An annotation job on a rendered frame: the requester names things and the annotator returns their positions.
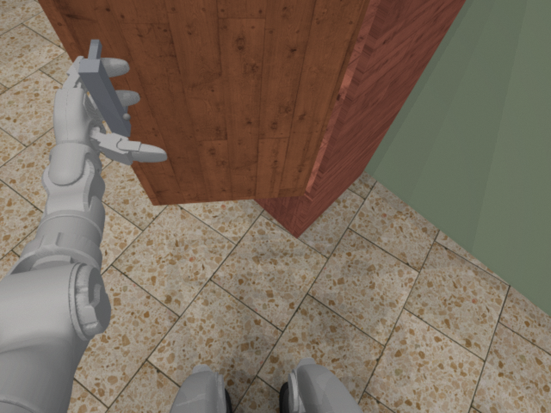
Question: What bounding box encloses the cupboard door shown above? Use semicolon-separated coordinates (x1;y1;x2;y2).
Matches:
38;0;370;206

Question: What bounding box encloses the robot left forearm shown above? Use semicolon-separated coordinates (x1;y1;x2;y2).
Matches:
0;143;105;282

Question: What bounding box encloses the robot left hand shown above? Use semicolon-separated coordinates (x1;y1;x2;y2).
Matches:
53;56;167;165

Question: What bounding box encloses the robot left upper arm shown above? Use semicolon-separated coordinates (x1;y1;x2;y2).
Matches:
0;262;111;413

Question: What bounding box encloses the handle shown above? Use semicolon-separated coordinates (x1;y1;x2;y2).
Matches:
78;40;131;137

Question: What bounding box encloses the robot right shin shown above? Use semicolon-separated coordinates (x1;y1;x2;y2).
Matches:
288;357;315;413

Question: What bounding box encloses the robot left thigh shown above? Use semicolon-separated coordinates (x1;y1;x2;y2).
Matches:
170;371;226;413

